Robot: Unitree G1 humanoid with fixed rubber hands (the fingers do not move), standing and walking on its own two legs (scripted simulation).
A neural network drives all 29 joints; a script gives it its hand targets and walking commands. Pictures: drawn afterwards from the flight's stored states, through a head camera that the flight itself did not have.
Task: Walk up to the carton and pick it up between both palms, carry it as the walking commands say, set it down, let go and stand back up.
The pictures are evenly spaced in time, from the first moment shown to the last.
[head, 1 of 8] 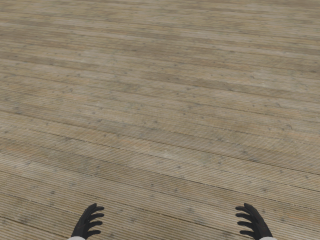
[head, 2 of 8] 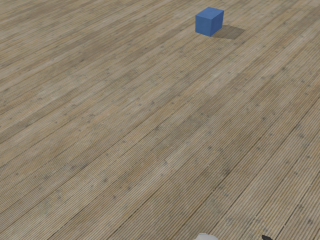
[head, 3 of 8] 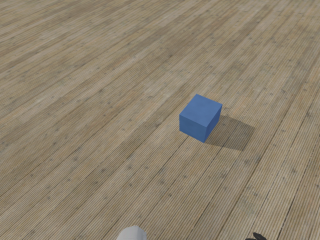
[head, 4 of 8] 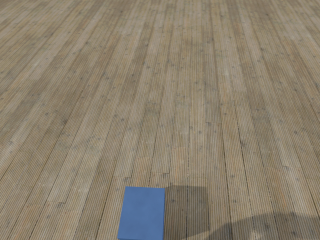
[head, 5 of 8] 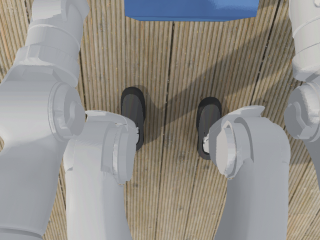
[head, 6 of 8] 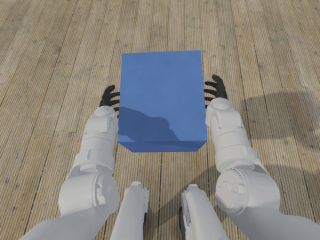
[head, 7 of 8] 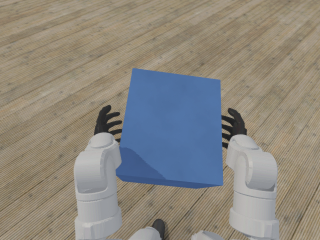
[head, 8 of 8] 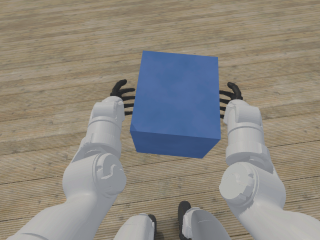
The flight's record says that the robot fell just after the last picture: yes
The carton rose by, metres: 0.72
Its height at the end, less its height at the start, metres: +0.69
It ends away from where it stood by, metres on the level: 1.05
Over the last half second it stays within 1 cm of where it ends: no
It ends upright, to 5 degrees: no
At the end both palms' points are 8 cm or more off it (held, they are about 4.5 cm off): no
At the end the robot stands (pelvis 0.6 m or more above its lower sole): yes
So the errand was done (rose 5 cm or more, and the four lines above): no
